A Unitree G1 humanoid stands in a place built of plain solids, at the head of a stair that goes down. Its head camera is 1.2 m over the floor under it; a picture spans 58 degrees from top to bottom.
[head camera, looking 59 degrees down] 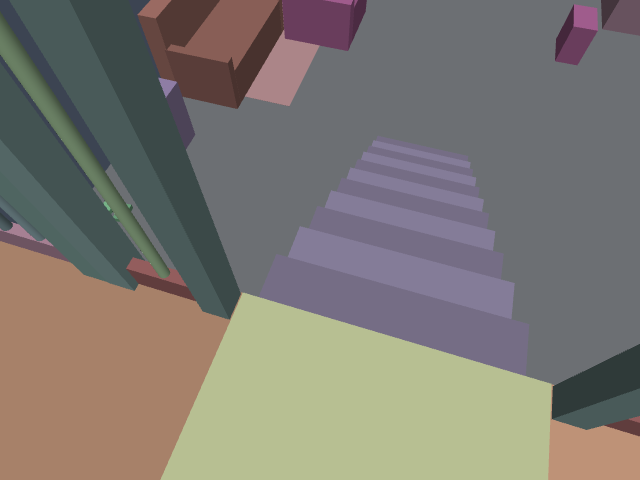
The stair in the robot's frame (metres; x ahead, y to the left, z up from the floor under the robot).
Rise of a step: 0.18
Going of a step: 0.25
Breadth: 0.90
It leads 17 degrees to the right of straight ahead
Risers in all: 12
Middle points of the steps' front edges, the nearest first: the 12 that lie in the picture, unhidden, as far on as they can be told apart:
0.40 -0.20 0.00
0.64 -0.27 -0.18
0.87 -0.34 -0.35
1.10 -0.41 -0.53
1.34 -0.49 -0.71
1.57 -0.56 -0.89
1.81 -0.63 -1.07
2.04 -0.71 -1.24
2.27 -0.78 -1.42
2.51 -0.85 -1.60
2.74 -0.93 -1.78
2.97 -1.00 -1.96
